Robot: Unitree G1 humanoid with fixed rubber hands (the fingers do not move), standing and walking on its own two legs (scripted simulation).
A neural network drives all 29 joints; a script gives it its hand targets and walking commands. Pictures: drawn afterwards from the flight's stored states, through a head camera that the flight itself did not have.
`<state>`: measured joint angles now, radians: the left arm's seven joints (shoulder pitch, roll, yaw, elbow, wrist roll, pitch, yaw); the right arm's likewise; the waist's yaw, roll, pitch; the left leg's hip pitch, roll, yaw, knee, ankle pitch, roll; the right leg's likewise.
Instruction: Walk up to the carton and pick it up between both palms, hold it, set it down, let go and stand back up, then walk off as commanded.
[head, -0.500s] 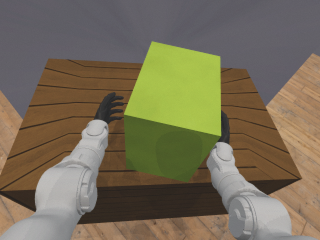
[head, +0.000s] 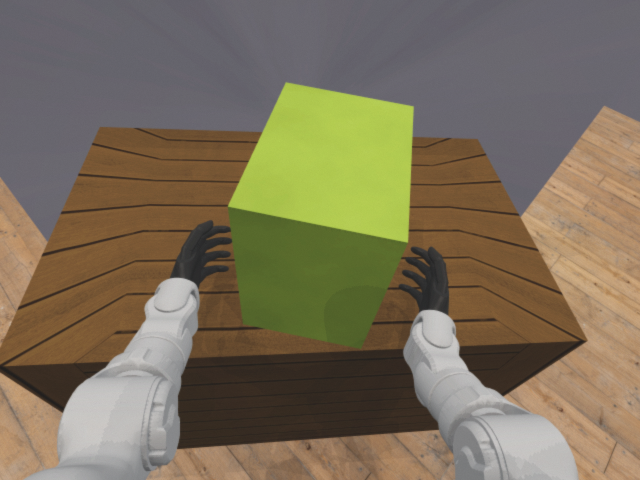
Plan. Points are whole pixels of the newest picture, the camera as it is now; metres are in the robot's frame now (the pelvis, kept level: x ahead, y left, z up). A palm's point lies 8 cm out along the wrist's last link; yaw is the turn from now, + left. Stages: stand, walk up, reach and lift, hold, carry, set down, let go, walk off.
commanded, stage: set down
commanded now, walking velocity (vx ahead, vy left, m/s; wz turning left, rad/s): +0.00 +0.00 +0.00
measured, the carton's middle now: (324, 220) +0.50 -0.06 +0.01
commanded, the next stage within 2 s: none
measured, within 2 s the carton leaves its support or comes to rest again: neither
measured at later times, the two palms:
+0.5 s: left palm (147, 323) +0.36 +0.20 -0.01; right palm (424, 345) +0.28 -0.16 +0.00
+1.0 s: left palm (106, 395) +0.27 +0.23 -0.01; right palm (443, 399) +0.21 -0.16 -0.01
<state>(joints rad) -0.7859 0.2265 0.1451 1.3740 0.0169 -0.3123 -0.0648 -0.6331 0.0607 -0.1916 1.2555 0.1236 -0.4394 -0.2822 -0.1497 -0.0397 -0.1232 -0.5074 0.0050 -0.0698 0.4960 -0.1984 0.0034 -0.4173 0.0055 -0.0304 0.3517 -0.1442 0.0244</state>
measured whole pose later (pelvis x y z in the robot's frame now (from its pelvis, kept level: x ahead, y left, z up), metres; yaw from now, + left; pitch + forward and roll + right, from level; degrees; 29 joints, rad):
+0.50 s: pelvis -0.01 +0.00 +0.00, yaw +0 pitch +10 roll -3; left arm -0.52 0.28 0.10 1.03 -0.06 -0.23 -0.14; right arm -0.38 0.12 -0.08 0.98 0.18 -0.42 -0.36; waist -0.10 -0.06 -0.11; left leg -0.51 0.01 -0.07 0.53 -0.20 0.00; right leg -0.43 0.01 -0.03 0.40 -0.15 0.02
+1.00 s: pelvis -0.02 +0.00 +0.00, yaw +0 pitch +4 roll -2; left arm -0.12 0.32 0.10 0.51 -0.11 -0.10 -0.18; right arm 0.03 0.13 0.00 0.52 0.12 -0.37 -0.40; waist -0.03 -0.06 0.02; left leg -0.38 0.01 -0.07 0.53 -0.21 0.00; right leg -0.30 0.01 -0.03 0.40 -0.16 0.02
